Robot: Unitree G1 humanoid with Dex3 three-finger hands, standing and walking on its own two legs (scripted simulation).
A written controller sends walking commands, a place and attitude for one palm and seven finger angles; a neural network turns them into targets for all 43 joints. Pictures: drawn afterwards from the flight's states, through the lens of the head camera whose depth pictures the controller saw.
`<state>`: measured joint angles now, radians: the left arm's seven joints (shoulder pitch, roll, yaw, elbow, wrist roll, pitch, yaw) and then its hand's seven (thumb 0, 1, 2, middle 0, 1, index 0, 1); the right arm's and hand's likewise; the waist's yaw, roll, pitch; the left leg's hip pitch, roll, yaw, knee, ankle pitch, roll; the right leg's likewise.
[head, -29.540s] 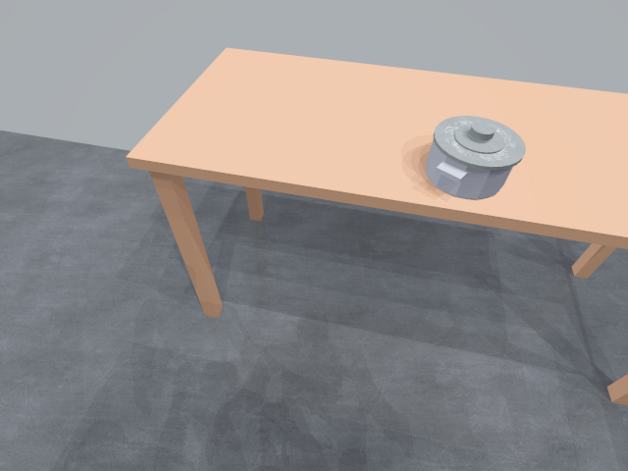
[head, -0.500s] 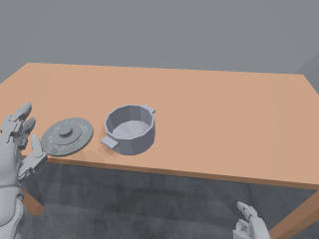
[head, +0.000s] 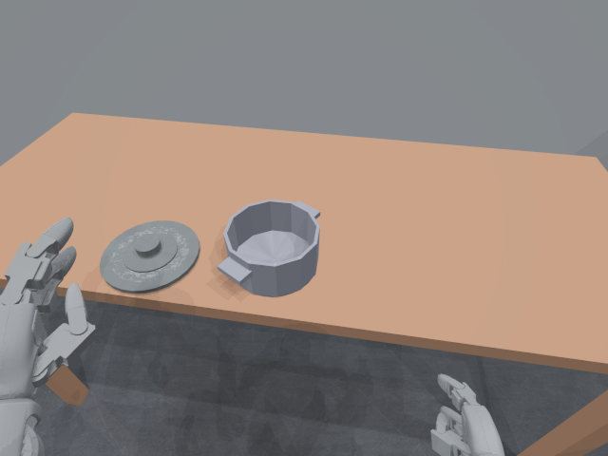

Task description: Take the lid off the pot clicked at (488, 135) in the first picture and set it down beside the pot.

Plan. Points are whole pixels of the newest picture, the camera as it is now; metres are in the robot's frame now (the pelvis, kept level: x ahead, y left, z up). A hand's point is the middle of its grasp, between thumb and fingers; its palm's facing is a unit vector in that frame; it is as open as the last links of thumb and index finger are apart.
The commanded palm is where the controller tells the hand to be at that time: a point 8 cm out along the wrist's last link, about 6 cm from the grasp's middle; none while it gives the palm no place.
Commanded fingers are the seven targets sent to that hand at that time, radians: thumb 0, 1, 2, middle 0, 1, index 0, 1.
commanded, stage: step back with the hand held close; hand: left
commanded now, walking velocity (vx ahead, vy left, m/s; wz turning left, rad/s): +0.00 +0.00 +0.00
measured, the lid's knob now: (147, 245) +0.45 +0.35 -0.01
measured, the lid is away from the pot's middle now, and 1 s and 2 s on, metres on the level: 0.23 0.23 0.23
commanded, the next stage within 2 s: stop stepping back and stand still in 1.42 s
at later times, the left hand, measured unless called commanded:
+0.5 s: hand (70, 349) +0.17 +0.26 +0.14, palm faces +0.24 -0.85 -0.47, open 7.4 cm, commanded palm +0.11 +0.30 +0.17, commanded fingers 0.00 0.90 0.90 -0.20 -0.30 -0.20 -0.30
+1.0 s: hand (14, 442) +0.08 +0.25 +0.16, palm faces +0.32 -0.85 -0.42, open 7.4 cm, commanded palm +0.02 +0.29 +0.17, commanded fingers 0.00 0.90 0.90 -0.20 -0.30 -0.20 -0.30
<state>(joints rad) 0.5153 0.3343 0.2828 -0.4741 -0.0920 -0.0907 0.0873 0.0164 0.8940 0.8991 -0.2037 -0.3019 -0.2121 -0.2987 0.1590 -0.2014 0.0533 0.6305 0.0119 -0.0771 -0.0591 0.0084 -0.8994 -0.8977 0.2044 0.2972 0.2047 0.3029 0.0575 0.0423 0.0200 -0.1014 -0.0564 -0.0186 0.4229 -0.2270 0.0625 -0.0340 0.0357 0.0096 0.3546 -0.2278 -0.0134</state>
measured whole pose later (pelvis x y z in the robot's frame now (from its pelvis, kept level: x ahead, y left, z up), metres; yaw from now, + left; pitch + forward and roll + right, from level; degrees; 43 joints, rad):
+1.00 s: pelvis -0.11 +0.01 -0.02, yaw +0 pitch -1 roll -4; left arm 0.63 0.41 0.39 -0.67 -0.06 -0.24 0.12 0.02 0.89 0.90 -0.21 -0.30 -0.22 -0.30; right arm 0.25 -0.22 0.00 0.53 0.02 -0.09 -0.07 0.01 -0.90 -0.90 0.20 0.30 0.21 0.30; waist -0.01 0.00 0.03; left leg -0.48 -0.01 0.00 0.65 -0.20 0.07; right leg -0.32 0.02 -0.08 0.59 -0.26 0.01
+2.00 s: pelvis -0.28 +0.05 -0.02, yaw -2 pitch -1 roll -2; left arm 0.54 0.35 0.36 -0.51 -0.06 -0.20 0.14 0.01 0.89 0.90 -0.20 -0.30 -0.21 -0.30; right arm 0.27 -0.22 -0.03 0.60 0.03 -0.11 -0.08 0.01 -0.90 -0.90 0.20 0.30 0.20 0.30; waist -0.02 -0.06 -0.04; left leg -0.32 0.01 0.01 0.68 -0.36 0.04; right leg -0.32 -0.02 -0.02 0.73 -0.43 0.01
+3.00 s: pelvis -0.19 +0.06 -0.01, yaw +2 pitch +1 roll -1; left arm 0.22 0.21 0.03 0.99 0.00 0.01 0.04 0.00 0.92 0.90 -0.19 -0.30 -0.20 -0.30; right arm 0.33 -0.12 -0.04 1.00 -0.01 0.00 -0.05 0.01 -0.92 -0.90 0.20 0.30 0.20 0.30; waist -0.02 0.01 0.06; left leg -0.18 -0.03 -0.04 0.53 -0.35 0.03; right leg -0.22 0.03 0.05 0.51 -0.31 0.00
